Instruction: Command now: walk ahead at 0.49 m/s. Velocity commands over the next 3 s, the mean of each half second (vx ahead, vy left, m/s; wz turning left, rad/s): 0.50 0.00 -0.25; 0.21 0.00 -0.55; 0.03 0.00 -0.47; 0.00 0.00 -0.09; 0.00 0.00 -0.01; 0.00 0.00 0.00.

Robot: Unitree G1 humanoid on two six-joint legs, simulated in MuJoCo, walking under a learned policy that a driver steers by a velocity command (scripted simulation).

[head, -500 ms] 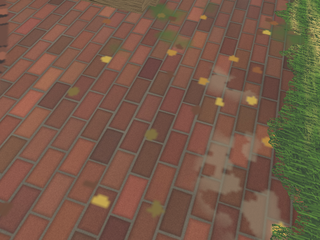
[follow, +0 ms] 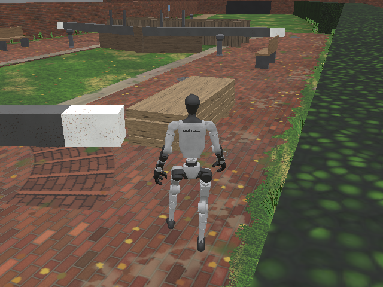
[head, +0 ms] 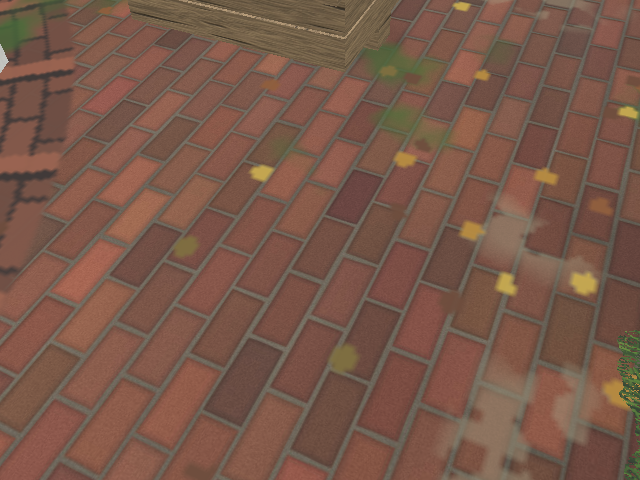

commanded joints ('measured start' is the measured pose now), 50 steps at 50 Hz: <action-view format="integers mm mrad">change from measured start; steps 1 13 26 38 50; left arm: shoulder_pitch -4 54 -193 -32 -191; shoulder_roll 181 169 50 259 203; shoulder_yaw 38 24 23 98 83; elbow -52 -69 -162 -278 -306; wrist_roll -11 -45 -12 13 -3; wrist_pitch -7 1 54 56 105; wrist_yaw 12 14 -6 -13 53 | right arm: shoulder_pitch -111 260 47 97 -22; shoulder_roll -25 -152 -123 -141 -92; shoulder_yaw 3 -46 -48 -33 -23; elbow -83 -33 38 -5 -32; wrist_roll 6 -13 -19 12 -14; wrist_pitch -25 -27 -46 -3 63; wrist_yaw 17 19 -5 1 -40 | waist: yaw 14 -191 -88 23 -67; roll -80 131 -3 -120 -137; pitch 63 -324 64 -432 -161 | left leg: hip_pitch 53 1035 560 31 175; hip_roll -32 271 90 -156 -127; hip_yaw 42 -552 193 -66 -58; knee -160 -456 -664 678 124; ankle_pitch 120 -322 84 -677 -308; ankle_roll -1 273 178 -46 -83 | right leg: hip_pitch -67 -682 -585 306 -228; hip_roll -251 -83 -199 -419 -200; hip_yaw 112 201 87 662 418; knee -110 1114 567 197 106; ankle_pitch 206 -342 258 593 136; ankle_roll -135 36 76 -344 -166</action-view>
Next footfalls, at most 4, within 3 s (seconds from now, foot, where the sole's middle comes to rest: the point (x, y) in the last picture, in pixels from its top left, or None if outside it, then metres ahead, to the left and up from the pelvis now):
0.20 left None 0.31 0.15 -0.78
0.70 right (425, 460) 0.54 -0.13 -0.78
1.20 left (335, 412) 0.64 0.06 -0.78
1.56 right None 0.44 -0.13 -0.78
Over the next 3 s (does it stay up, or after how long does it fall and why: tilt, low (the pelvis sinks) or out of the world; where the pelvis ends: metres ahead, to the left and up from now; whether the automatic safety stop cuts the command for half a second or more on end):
stays up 0.51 -0.03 -0.01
